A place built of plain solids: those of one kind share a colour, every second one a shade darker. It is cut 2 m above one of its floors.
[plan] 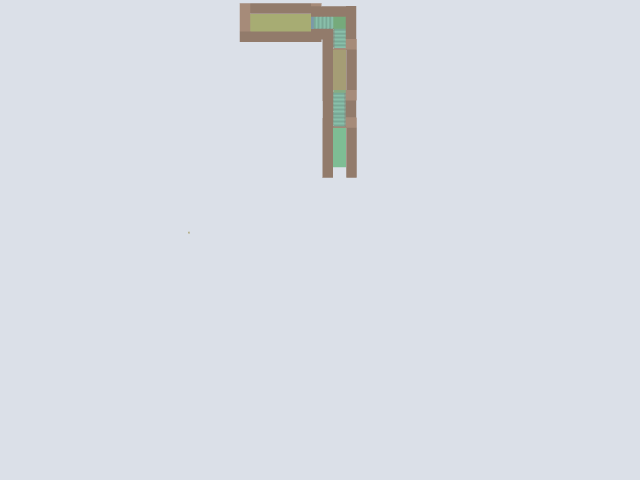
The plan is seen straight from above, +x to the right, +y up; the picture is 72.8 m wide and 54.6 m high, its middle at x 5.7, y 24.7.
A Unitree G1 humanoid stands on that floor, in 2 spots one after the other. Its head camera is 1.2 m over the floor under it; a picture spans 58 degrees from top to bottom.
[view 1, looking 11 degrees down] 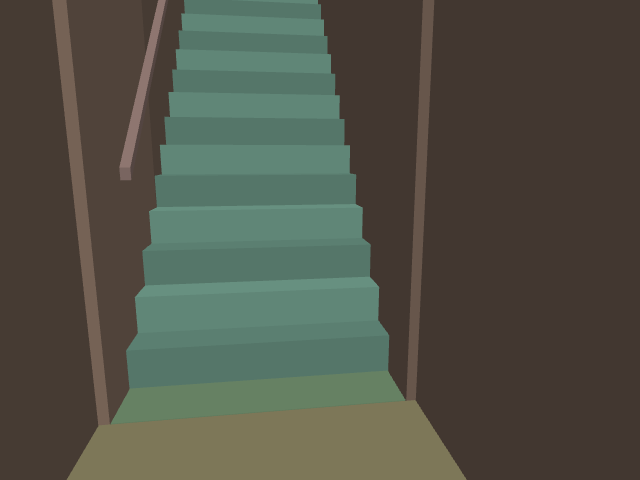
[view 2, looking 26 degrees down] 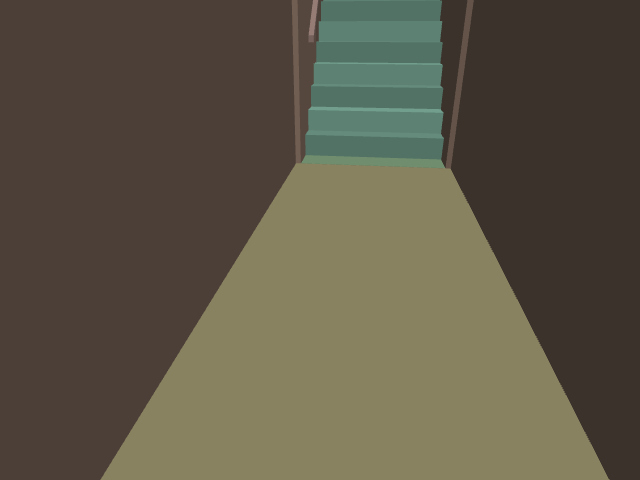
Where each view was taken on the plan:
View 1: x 7.92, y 43.66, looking -98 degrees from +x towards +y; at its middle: step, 2.93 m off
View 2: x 7.92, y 45.91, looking -83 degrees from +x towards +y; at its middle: floor_landings2b_concrete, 2.74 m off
